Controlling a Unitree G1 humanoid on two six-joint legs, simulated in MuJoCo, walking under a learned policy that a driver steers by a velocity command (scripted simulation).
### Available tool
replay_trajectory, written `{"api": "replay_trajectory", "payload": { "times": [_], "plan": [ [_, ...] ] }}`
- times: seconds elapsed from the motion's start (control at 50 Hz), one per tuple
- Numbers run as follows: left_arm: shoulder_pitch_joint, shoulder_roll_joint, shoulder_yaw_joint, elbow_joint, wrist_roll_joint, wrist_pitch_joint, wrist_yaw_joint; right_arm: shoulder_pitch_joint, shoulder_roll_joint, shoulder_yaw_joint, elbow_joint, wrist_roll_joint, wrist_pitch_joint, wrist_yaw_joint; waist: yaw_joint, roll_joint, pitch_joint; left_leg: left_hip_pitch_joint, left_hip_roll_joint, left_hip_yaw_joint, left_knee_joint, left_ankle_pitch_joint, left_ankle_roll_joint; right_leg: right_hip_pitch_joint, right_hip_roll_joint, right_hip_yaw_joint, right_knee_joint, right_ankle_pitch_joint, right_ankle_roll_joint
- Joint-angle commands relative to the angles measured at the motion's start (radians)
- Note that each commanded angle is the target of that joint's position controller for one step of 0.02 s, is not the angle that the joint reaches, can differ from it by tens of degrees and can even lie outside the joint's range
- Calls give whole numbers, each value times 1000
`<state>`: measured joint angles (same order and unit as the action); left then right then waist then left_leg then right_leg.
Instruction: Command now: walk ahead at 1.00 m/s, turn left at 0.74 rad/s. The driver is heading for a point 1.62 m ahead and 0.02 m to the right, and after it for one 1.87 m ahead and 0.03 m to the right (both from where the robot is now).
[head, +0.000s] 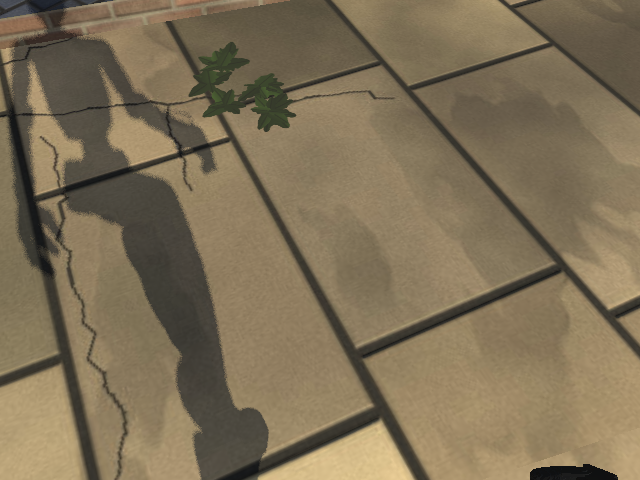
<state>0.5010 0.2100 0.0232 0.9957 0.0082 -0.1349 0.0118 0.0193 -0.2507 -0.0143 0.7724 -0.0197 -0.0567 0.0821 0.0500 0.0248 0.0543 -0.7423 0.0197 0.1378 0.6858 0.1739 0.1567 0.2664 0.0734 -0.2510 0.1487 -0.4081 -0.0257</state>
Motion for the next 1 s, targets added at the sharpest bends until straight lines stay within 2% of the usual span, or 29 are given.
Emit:
{"api": "replay_trajectory", "payload": {
  "times": [0.02,0.04,0.06,0.08,0.1,0.14,0.18,0.22,0.28,0.36,0.42,0.46,0.5,0.54,0.56,0.58,0.6,0.62,0.64,0.66,0.7,0.74,0.8,0.86,0.9,0.92,0.94,0.96,1.0],
  "plan": [
    [-199,279,57,-134,0,5,44,471,-158,-63,95,4,1,-10,-331,-175,-214,735,-149,45,177,-33,63,-365,-266,-24,530,1658,57],
    [-278,305,69,-161,-5,21,42,632,-210,-88,131,5,14,-30,-407,-158,-248,910,-137,-21,106,-256,98,-505,-270,15,837,1526,41],
    [-281,270,75,-133,14,41,34,627,-241,-112,137,21,23,-50,-390,-21,-163,916,-52,-172,-74,-377,157,-609,-129,29,1271,657,21],
    [-222,90,29,-202,47,32,27,513,-290,-120,124,16,30,-56,-197,224,-124,1023,56,-398,37,-36,196,-946,-33,118,1577,-139,33],
    [-177,90,12,-288,9,16,18,471,-310,-120,79,3,28,-57,-149,169,-319,1185,221,-809,-199,-237,369,-1142,-37,302,1625,-119,40],
    [-225,161,21,-263,23,-2,5,359,-191,-101,62,4,18,-75,-73,-118,-60,784,236,-817,-446,-504,270,-1071,-147,338,1294,65,19],
    [-222,155,23,-238,52,48,0,331,-151,-82,62,6,-16,-79,-10,-140,27,493,165,-697,-436,-408,244,-903,-204,350,1102,42,50],
    [-272,131,18,-249,49,88,-16,332,-135,-73,76,15,-44,-77,-7,-92,65,353,78,-548,-486,-430,205,-815,-240,323,890,112,73],
    [-396,104,5,-272,41,84,-52,436,-185,-93,100,12,-57,-66,-90,-25,50,442,39,-403,-483,-158,155,-810,-235,253,732,481,21],
    [-542,99,15,-316,35,45,-72,481,-142,-72,116,26,-83,-72,-155,-28,23,487,-7,-355,-395,-333,79,-764,-174,208,454,897,-29],
    [-619,110,24,-349,21,55,-64,517,-142,-60,139,10,-71,-80,-182,22,54,555,24,-338,-343,-249,52,-727,-151,184,391,851,-53],
    [-634,123,29,-363,38,49,-53,550,-168,-60,156,-11,-62,-100,-187,15,81,719,36,-332,-276,-55,32,-763,-131,174,287,768,-56],
    [-425,161,46,-300,50,43,-27,540,-223,-67,181,-25,-54,-117,-83,45,-10,884,26,-284,9,256,17,-658,-109,167,221,709,-72],
    [47,236,88,-144,41,45,-18,404,-193,-71,178,-20,-29,-133,166,41,-156,802,-10,-207,623,335,1,-299,-141,207,133,732,-132],
    [158,280,100,-77,43,57,-26,303,-121,-63,140,-16,-40,-124,193,-179,-153,435,-148,-161,1058,-493,-18,-46,-208,267,236,774,-159],
    [173,300,92,-72,45,55,-35,457,-25,-27,83,12,-63,-127,13,-356,-261,11,-131,-275,1182,-853,-38,343,-360,471,634,1341,-170],
    [171,290,100,-84,24,60,-38,442,-87,-16,63,37,-74,-126,78,-317,-414,-185,-67,-264,1104,-725,-71,528,-411,657,524,1150,-299],
    [90,272,109,-100,41,65,-19,359,-119,-5,57,27,-71,-118,95,-267,-398,-332,-31,-239,1090,-653,-88,443,-488,950,277,395,-446],
    [8,177,82,-123,34,54,-11,179,-182,-21,33,-20,-82,-112,85,-30,-230,-287,43,-269,890,-514,-88,202,-417,934,161,221,-363],
    [-8,159,61,-100,23,48,-6,103,-148,-20,2,-43,-79,-89,31,25,-111,-177,35,-245,771,-499,-111,-57,-352,849,136,306,-329],
    [-32,176,58,-74,8,37,10,93,-94,-6,-37,-67,-39,-58,-80,40,3,-8,92,-268,545,-540,-174,-412,-321,810,85,373,-326],
    [-102,197,67,-100,2,29,3,9,-68,17,-93,-53,-32,-44,-105,-40,60,162,93,-212,260,-450,-198,-638,-226,667,5,416,-289],
    [-113,224,89,-126,-19,18,-29,-23,-61,23,-97,-12,-37,-42,-83,-66,27,505,1,-119,28,-136,-185,-763,-144,557,-34,574,-218],
    [-35,230,95,-114,-31,25,-40,-28,-107,2,-110,-14,-35,-63,-62,-40,-26,562,-33,-129,-116,-127,-152,-537,-131,557,117,791,-154],
    [-59,277,108,-122,-19,35,-37,229,-168,-34,-45,-20,-44,-85,-200,-42,-182,829,-37,-133,-133,-260,-135,-533,-81,526,516,861,-111],
    [-88,213,90,-151,-16,30,-38,404,-240,-60,-26,-40,-49,-106,-274,-3,-289,1020,125,-291,-137,-504,-115,-665,-32,484,817,668,-96],
    [-34,51,52,-192,-37,35,-27,445,-292,-71,-25,-75,-46,-114,-204,188,-374,1137,418,-722,-272,-777,-68,-869,28,412,1139,-87,-96],
    [-3,112,53,-235,-46,49,-19,373,-288,-82,-26,-48,-39,-104,-138,282,-382,1090,460,-1030,-420,-911,-9,-993,-8,367,1251,-40,-109],
    [-128,135,54,-219,-1,80,-26,234,-117,-53,-36,-28,-40,-91,-116,64,-105,830,354,-691,-433,-783,-16,-1041,-112,331,1211,103,-102]
  ]
}}
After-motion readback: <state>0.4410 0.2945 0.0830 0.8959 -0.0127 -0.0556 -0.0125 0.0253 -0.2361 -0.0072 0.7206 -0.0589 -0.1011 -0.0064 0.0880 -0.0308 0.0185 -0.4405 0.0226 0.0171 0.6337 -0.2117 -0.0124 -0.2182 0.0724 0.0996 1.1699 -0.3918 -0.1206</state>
